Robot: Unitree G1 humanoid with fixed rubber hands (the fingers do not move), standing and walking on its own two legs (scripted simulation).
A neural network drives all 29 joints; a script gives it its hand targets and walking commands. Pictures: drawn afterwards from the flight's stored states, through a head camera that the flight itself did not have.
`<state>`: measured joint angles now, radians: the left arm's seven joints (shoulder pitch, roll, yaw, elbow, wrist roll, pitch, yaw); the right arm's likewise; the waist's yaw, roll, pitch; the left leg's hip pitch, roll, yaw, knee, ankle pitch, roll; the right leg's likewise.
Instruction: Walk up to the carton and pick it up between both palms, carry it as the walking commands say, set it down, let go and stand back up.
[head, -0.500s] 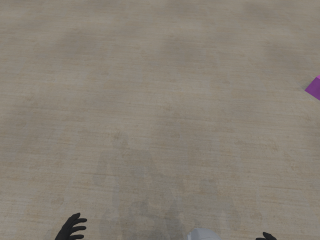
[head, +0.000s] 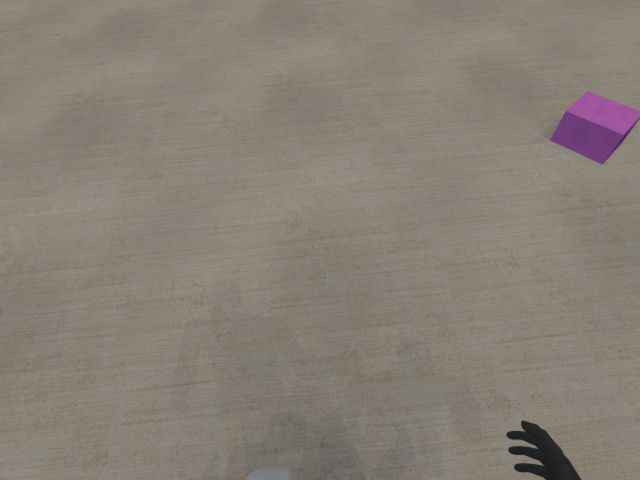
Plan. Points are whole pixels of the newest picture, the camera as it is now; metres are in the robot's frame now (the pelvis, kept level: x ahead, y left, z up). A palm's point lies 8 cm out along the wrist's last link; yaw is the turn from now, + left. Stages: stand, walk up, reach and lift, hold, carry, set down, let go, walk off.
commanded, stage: walk up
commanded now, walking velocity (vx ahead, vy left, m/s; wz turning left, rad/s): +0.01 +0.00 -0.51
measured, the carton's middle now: (594, 127) +1.73 -1.14 -0.69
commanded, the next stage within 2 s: none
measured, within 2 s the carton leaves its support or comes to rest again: neither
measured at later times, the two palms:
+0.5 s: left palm (247, 326) +0.33 +0.17 -0.10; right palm out of the picture -0.04 -0.26 -0.11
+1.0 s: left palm (268, 349) +0.31 +0.14 -0.13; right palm (591, 269) +0.47 -0.39 -0.09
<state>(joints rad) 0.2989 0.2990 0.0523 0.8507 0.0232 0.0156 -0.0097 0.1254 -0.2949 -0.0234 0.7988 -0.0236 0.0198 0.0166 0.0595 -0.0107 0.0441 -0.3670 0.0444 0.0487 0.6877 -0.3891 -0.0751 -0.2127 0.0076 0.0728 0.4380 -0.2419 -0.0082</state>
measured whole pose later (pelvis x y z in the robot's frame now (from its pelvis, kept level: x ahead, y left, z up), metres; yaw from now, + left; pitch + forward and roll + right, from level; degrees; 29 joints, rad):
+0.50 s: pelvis +0.10 -0.02 +0.00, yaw -11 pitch +0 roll -1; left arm 0.04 0.28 0.05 0.83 0.02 0.00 -0.09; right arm 0.51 -0.24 -0.06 0.97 -0.03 -0.06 0.00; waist -0.10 0.00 0.05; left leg 0.00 0.13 0.22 0.30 -0.29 -0.06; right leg -0.48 -0.07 -0.06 0.71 -0.28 0.01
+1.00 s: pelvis +0.32 -0.12 +0.00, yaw -20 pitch +0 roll +0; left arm 0.51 0.22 0.04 0.99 0.01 -0.07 0.00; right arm -0.03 -0.22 -0.03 0.80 -0.03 -0.02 0.05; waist 0.11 0.00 0.05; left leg -0.55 0.09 0.07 0.68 -0.14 -0.05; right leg 0.05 0.03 0.00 0.30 -0.34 -0.04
